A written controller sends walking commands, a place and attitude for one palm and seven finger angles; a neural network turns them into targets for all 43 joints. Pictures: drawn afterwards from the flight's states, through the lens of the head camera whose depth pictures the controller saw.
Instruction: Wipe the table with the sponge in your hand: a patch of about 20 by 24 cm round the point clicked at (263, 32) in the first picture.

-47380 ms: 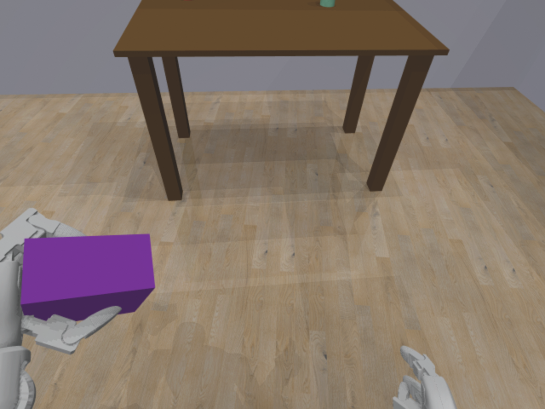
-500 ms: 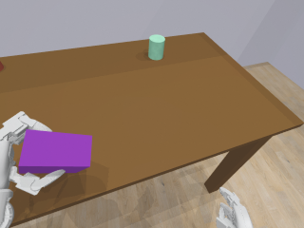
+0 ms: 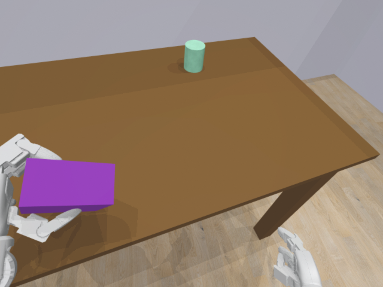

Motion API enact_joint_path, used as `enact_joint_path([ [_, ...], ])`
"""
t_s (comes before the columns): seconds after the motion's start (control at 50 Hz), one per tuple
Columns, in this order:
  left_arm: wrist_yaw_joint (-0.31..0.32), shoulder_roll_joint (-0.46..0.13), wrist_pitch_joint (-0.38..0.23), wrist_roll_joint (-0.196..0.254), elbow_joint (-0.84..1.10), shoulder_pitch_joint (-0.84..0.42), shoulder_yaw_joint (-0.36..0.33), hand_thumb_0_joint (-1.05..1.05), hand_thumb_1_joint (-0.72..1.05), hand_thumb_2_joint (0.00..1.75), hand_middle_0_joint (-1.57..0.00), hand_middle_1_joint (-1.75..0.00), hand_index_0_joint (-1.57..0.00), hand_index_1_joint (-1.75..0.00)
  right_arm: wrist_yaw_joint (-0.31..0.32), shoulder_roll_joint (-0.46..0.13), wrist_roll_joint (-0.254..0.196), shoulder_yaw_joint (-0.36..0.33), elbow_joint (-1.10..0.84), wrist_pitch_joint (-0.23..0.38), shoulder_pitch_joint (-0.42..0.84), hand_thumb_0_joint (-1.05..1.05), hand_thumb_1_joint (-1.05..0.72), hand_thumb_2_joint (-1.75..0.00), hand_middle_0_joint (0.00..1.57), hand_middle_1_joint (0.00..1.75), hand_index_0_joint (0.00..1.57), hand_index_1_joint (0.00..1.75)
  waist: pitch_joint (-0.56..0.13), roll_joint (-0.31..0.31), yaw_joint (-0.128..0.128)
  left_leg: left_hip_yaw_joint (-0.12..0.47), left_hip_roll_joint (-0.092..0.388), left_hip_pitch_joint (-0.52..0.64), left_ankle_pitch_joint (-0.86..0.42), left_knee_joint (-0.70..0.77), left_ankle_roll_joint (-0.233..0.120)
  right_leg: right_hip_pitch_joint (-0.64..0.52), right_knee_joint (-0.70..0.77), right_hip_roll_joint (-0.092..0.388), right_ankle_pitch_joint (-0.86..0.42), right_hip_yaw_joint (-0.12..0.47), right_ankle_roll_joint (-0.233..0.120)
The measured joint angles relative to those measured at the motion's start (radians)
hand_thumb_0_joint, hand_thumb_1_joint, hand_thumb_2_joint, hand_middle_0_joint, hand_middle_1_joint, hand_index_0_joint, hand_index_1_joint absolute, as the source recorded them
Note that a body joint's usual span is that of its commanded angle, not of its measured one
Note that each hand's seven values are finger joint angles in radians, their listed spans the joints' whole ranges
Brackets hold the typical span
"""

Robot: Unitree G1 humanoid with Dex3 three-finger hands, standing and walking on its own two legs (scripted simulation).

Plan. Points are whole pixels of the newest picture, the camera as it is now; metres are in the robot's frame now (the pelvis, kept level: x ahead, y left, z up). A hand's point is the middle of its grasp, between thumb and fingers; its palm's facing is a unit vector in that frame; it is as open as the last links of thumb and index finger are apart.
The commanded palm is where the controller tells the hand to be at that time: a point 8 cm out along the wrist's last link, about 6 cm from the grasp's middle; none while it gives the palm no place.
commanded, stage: look again from close up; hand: left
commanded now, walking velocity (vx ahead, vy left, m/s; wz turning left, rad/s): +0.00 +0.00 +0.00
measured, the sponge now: (79, 189) +0.23 +0.21 +0.13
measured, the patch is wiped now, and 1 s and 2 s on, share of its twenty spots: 0.00 0.00 0.00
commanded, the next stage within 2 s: turn the palm down, sponge in hand in 0.32 s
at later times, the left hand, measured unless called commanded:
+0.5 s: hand (28, 160) +0.24 +0.27 +0.19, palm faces +0.41 -0.76 -0.50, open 10.3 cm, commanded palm +0.16 +0.28 +0.18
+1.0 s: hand (38, 190) +0.21 +0.25 +0.17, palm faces +0.38 -0.57 -0.72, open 10.4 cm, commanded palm +0.16 +0.26 +0.20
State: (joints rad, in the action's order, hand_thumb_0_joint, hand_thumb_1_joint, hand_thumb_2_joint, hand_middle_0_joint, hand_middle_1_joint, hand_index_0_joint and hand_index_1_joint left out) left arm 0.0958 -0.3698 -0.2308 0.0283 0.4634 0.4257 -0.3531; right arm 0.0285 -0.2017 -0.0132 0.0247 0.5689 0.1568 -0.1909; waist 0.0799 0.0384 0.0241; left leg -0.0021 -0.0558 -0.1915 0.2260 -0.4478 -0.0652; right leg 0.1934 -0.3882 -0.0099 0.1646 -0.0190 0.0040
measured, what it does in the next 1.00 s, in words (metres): shifts its weight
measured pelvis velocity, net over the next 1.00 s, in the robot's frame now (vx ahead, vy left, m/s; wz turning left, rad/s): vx -0.01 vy -0.06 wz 0.03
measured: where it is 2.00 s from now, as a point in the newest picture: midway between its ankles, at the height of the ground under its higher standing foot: outside the picture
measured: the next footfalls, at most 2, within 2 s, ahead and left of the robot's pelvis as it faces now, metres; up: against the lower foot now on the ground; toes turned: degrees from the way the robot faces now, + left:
none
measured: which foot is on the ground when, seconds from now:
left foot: down 0.00-1.00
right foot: down 0.00-1.00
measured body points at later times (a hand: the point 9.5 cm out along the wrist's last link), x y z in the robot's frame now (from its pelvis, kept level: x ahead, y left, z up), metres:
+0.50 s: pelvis +0.00 -0.01 -0.01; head +0.02 +0.01 +0.44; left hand +0.21 +0.31 +0.21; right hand +0.18 -0.22 -0.08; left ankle +0.01 +0.07 -0.74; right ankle +0.03 -0.12 -0.74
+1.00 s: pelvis -0.01 -0.06 -0.02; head -0.02 -0.09 +0.43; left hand +0.18 +0.27 +0.21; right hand +0.22 -0.26 -0.09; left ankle +0.01 +0.07 -0.74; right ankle +0.03 -0.12 -0.74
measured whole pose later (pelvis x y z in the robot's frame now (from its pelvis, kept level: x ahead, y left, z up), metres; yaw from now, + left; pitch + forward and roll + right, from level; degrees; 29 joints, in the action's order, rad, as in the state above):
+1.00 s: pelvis -0.01 -0.06 -0.02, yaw +2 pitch -2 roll +1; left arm -0.02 -0.57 0.21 -0.15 0.36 0.23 -0.36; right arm 0.12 -0.26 -0.03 0.07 0.59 0.01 -0.12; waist 0.00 -0.06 0.09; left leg 0.05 -0.03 -0.27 0.30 -0.61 0.00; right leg 0.30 -0.62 -0.05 0.28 -0.05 -0.07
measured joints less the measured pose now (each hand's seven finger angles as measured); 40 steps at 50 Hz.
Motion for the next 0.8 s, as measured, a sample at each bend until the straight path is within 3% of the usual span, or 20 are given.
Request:
enact_joint_path([
  [0.14, 0.006, 0.008, 0.006, -0.003, -0.006, -0.005, 0.002, -0.01, -0.54, 1.05, -0.7, -1.33, -0.73, -1.32, 0.004, -0.001, -0.003, -0.002, 0.012, -0.009, -0.008, 0.01, -0.9, -0.9, 0.2, 0.3, 0.21, 0.3, -0.003, -0.008, 0.007, -0.003, -0.002, 0.006, -0.004, 0.008, -0.001, -0.002, 0.002, 0.002, -0.002, 0.003, 0.001],
  [0.42, 0.008, 0.007, 0.018, -0.008, -0.002, 0.001, 0.009, -0.01, -0.54, 1.05, -0.7, -1.33, -0.73, -1.32, 0.007, 0.007, -0.001, 0.001, 0.006, -0.01, -0.009, 0.01, -0.9, -0.9, 0.2, 0.3, 0.21, 0.3, -0.002, -0.009, -0.002, 0.0, 0.002, 0.002, -0.006, 0.01, 0.002, -0.002, 0.009, -0.002, -0.006, 0.0, -0.002],
  [0.44, -0.003, -0.031, 0.015, -0.027, -0.009, -0.04, 0.012, -0.01, -0.54, 1.05, -0.7, -1.32, -0.73, -1.32, 0.029, -0.005, -0.021, 0.017, -0.019, -0.015, -0.028, 0.01, -0.9, -0.9, 0.2, 0.3, 0.21, 0.3, -0.001, -0.015, 0.003, 0.012, 0.003, -0.017, 0.0, -0.012, 0.001, 0.013, -0.015, -0.009, 0.016, 0.0, 0.012],
  [0.46, -0.023, -0.093, 0.02, -0.062, -0.033, -0.119, 0.01, -0.01, -0.54, 1.05, -0.7, -1.32, -0.73, -1.32, 0.04, -0.011, -0.004, 0.019, -0.03, -0.011, -0.048, 0.01, -0.9, -0.9, 0.2, 0.3, 0.2, 0.3, -0.003, -0.009, 0.021, 0.019, -0.006, -0.035, 0.008, -0.036, 0.001, 0.033, -0.049, -0.007, 0.026, 0.001, -0.002],
  [0.5, -0.055, -0.162, 0.086, -0.044, -0.105, -0.267, -0.009, -0.01, -0.54, 1.05, -0.71, -1.32, -0.74, -1.31, 0.02, -0.024, 0.019, 0.022, -0.002, -0.018, -0.043, 0.01, -0.9, -0.9, 0.2, 0.3, 0.2, 0.3, -0.016, -0.006, 0.041, 0.027, -0.019, -0.05, 0.017, -0.06, 0.009, 0.057, -0.101, 0.004, 0.049, -0.003, -0.02],
  [0.56, -0.09, -0.144, 0.252, 0.028, -0.139, -0.333, -0.076, -0.01, -0.54, 1.05, -0.7, -1.32, -0.73, -1.32, -0.008, -0.046, 0.01, 0.035, 0.043, -0.037, 0.004, 0.01, -0.9, -0.9, 0.2, 0.3, 0.21, 0.3, -0.044, -0.033, 0.042, 0.008, -0.015, -0.035, 0.024, -0.06, 0.012, 0.056, -0.118, 0.001, 0.063, 0.017, -0.013],
  [0.6, -0.104, -0.124, 0.337, 0.006, -0.109, -0.287, -0.08, -0.01, -0.54, 1.05, -0.7, -1.33, -0.73, -1.32, -0.021, -0.056, 0.004, 0.035, 0.037, -0.052, 0.028, 0.01, -0.9, -0.9, 0.2, 0.3, 0.21, 0.3, -0.064, -0.054, 0.029, -0.004, -0.013, -0.033, 0.03, -0.064, 0.009, 0.062, -0.129, -0.002, 0.067, 0.028, -0.011],
  [0.64, -0.121, -0.114, 0.382, -0.032, -0.051, -0.201, -0.047, -0.01, -0.54, 1.05, -0.7, -1.33, -0.72, -1.33, -0.028, -0.061, -0.001, 0.033, 0.012, -0.07, 0.047, 0.01, -0.9, -0.9, 0.2, 0.3, 0.21, 0.3, -0.07, -0.067, 0.018, -0.012, -0.012, -0.036, 0.037, -0.073, 0.008, 0.071, -0.148, -0.003, 0.076, 0.036, -0.013],
  [0.68, -0.132, -0.108, 0.378, -0.048, 0.01, -0.111, -0.003, -0.01, -0.54, 1.05, -0.69, -1.33, -0.72, -1.33, -0.024, -0.058, 0.004, 0.03, -0.01, -0.08, 0.061, 0.01, -0.9, -0.9, 0.2, 0.3, 0.21, 0.3, -0.073, -0.071, 0.015, -0.017, -0.009, -0.044, 0.045, -0.088, 0.01, 0.085, -0.171, -0.006, 0.086, 0.04, -0.017],
  [0.72, -0.128, -0.112, 0.338, -0.046, 0.049, -0.043, 0.028, -0.01, -0.54, 1.05, -0.7, -1.33, -0.73, -1.33, -0.011, -0.049, 0.011, 0.027, -0.022, -0.083, 0.067, 0.01, -0.9, -0.9, 0.2, 0.3, 0.21, 0.3, -0.077, -0.063, 0.018, -0.015, -0.006, -0.06, 0.054, -0.11, 0.016, 0.102, -0.197, -0.009, 0.099, 0.036, -0.023],
  [0.8, -0.059, -0.149, 0.274, -0.078, 0.059, -0.037, 0.032, -0.01, -0.54, 1.05, -0.7, -1.32, -0.73, -1.32, 0.016, -0.038, 0.015, 0.021, -0.015, -0.088, 0.069, 0.01, -0.9, -0.9, 0.2, 0.3, 0.21, 0.3, -0.078, -0.051, 0.047, 0.009, 0.006, -0.089, 0.073, -0.157, 0.036, 0.121, -0.232, -0.021, 0.117, 0.01, -0.043],
])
